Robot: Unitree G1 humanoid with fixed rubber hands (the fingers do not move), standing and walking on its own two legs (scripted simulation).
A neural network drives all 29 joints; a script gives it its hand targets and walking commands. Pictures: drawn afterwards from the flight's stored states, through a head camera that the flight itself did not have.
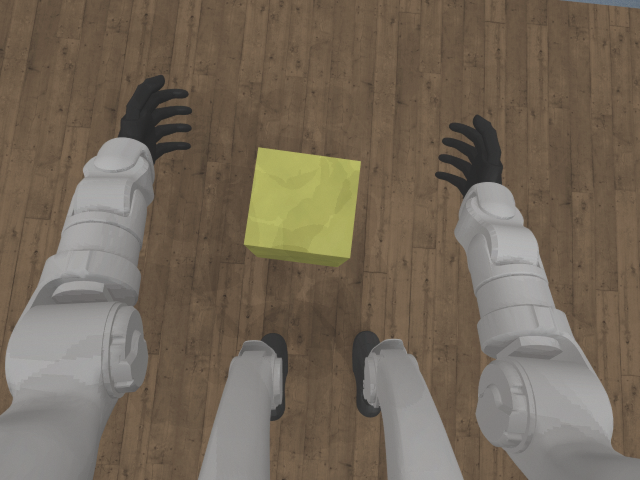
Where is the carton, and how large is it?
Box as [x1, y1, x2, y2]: [244, 147, 360, 266]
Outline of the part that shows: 258,147 244,244 256,256 331,266 337,266 349,258 360,161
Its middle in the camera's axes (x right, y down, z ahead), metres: -0.04 -0.07 +0.90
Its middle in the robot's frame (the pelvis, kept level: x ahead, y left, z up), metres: +0.51 +0.02 -0.53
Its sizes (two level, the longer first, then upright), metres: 0.210 0.200 0.250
